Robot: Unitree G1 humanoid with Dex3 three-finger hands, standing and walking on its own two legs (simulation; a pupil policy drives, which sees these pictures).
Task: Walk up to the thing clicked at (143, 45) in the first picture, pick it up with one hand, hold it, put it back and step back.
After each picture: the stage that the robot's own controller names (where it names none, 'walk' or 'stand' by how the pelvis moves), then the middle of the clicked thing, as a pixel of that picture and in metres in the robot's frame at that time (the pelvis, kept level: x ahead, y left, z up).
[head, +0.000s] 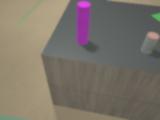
stand; (149, 43) +0.72 -0.39 -0.09
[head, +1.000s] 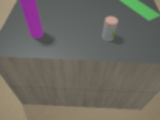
sink last; (109, 29) +0.72 -0.12 -0.06
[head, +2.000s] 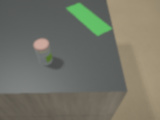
rise first; (43, 52) +0.53 +0.21 -0.06
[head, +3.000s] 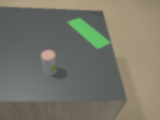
stand; (49, 62) +0.54 +0.17 -0.09
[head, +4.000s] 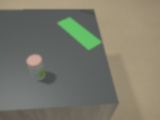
stand; (36, 67) +0.51 +0.21 -0.09
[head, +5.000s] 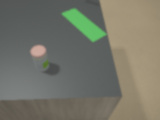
stand; (40, 58) +0.52 +0.21 -0.09
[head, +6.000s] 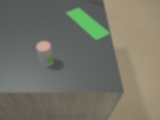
stand; (45, 54) +0.56 +0.19 -0.09
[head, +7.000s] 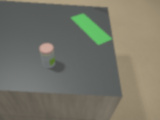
stand; (47, 56) +0.58 +0.18 -0.09
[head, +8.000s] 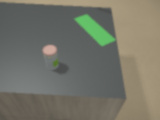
stand; (51, 57) +0.57 +0.17 -0.09
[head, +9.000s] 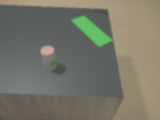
stand; (48, 58) +0.57 +0.18 -0.10
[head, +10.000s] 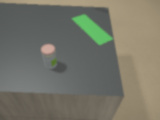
stand; (49, 56) +0.58 +0.18 -0.09
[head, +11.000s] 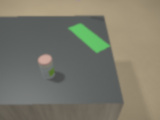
rise first; (46, 67) +0.55 +0.20 -0.09
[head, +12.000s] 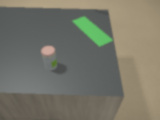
go down; (49, 58) +0.57 +0.20 -0.09
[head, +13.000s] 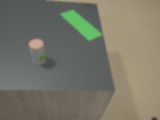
go down; (37, 52) +0.59 +0.19 -0.07
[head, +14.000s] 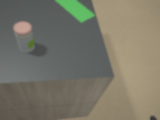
go down; (24, 37) +0.57 +0.20 -0.02
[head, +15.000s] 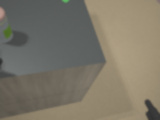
close in; out of the picture +0.57 +0.22 +0.00
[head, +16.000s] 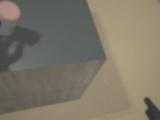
close; (6, 19) +0.57 +0.19 +0.02
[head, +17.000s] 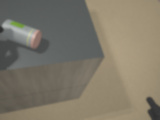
lift; (22, 34) +0.53 +0.14 -0.01
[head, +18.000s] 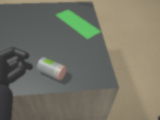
lift; (51, 68) +0.50 +0.13 -0.06
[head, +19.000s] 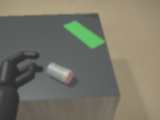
close; (59, 73) +0.52 +0.12 -0.09
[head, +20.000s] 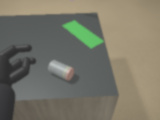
stand; (61, 70) +0.54 +0.12 -0.09
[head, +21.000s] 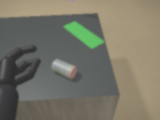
stand; (64, 68) +0.56 +0.10 -0.10
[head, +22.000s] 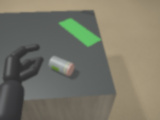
stand; (61, 65) +0.56 +0.10 -0.10
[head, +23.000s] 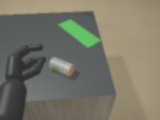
stand; (61, 66) +0.56 +0.10 -0.11
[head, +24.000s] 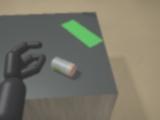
stand; (63, 66) +0.57 +0.10 -0.11
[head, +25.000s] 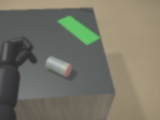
crouch; (58, 66) +0.55 +0.11 -0.11
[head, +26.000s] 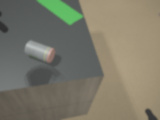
lower; (40, 51) +0.56 +0.11 -0.08
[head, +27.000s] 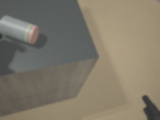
lower; (19, 30) +0.56 +0.13 -0.02
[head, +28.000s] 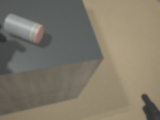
lower; (24, 28) +0.55 +0.12 -0.01
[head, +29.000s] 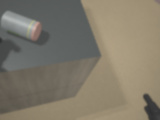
lower; (22, 26) +0.56 +0.12 -0.01
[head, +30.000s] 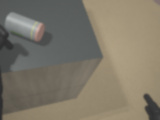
loosen; (25, 27) +0.56 +0.12 -0.01
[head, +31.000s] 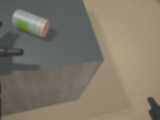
withdraw; (31, 23) +0.59 +0.10 -0.01
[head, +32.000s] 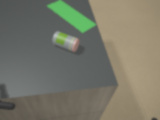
sink last; (66, 41) +0.63 +0.05 -0.06
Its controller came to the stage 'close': yes
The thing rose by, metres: 0.01
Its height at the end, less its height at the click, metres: -0.02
